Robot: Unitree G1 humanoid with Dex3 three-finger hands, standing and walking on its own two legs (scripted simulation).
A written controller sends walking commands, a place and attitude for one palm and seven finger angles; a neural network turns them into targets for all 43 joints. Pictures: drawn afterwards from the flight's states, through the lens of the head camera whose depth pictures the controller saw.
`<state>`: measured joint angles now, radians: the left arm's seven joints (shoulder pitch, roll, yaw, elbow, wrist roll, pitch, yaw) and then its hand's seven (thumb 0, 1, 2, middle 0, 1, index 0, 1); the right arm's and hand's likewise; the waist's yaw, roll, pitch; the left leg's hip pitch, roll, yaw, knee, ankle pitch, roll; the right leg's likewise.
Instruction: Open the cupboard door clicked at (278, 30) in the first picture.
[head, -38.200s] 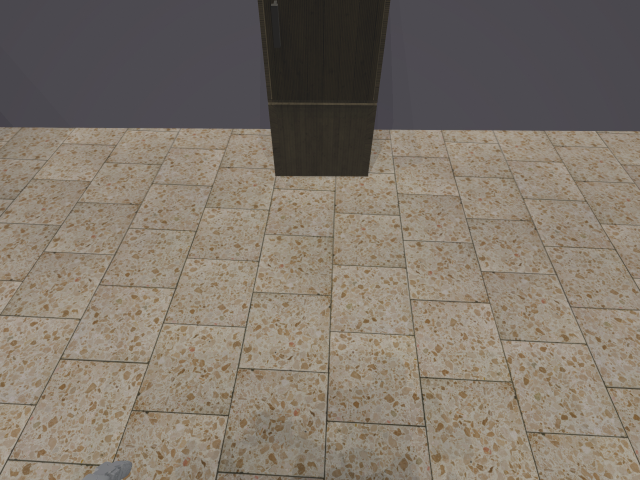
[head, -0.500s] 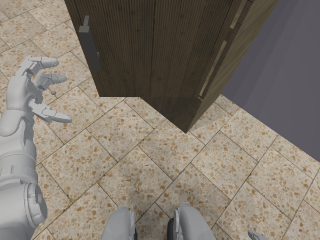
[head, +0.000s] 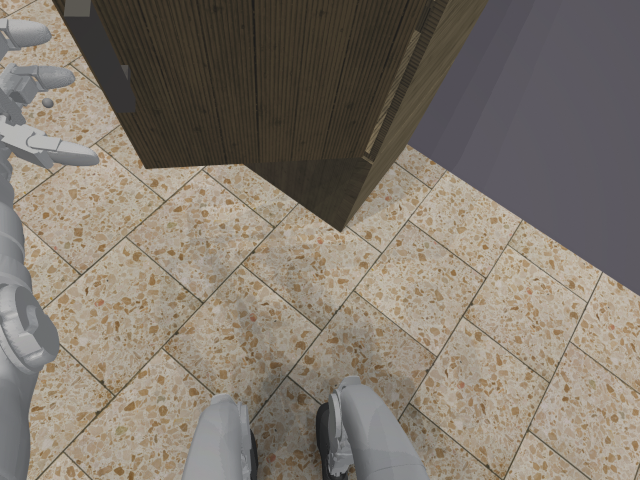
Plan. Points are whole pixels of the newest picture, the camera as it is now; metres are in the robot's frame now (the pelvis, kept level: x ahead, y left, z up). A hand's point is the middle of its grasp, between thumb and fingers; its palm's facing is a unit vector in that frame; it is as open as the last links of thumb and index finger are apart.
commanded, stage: move the hooked fingers beside the handle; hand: left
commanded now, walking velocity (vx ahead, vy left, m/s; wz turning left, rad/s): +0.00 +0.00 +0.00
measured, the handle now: (106, 49) +0.61 +0.20 +0.06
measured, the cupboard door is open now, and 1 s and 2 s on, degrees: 44 44 43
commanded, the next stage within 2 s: slide the fingers in behind the handle in 0.94 s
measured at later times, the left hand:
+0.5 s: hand (42, 84) +0.57 +0.27 +0.05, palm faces +0.05 -1.00 -0.02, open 14.0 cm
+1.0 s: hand (47, 89) +0.56 +0.26 +0.05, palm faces +0.03 -1.00 -0.01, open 14.0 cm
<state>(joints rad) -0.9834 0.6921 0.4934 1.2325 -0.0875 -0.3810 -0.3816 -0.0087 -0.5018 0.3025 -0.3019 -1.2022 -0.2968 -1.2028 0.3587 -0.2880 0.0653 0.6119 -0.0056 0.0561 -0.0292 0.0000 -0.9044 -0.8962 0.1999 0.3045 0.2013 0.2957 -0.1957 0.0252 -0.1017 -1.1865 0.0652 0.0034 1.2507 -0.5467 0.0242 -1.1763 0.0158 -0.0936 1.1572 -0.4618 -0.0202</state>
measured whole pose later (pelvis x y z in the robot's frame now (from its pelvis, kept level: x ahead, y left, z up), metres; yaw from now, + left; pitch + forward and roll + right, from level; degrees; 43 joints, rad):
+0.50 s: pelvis +0.01 +0.01 +0.00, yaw -2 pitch +31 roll -6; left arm -1.05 0.77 0.54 1.20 -0.04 -0.32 -0.38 -0.01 -0.50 0.30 -0.30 -1.20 -0.30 -1.20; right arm 0.40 -0.26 0.09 0.60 -0.02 0.09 0.00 0.00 -0.90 -0.90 0.20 0.30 0.20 0.30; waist -0.23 0.03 -0.09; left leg -1.26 0.08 -0.01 1.28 -0.57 0.04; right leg -1.23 0.03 -0.10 1.15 -0.46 0.00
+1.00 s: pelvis +0.01 +0.02 +0.00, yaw -1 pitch +30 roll -6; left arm -1.02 0.70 0.49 1.21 -0.06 -0.37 -0.35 -0.01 -0.50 0.30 -0.30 -1.20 -0.30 -1.20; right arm 0.37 -0.27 0.07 0.60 -0.02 0.11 0.01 0.00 -0.90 -0.90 0.20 0.30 0.20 0.30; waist -0.22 0.03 -0.10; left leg -1.21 0.07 -0.01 1.26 -0.57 0.04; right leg -1.18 0.02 -0.10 1.12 -0.46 0.00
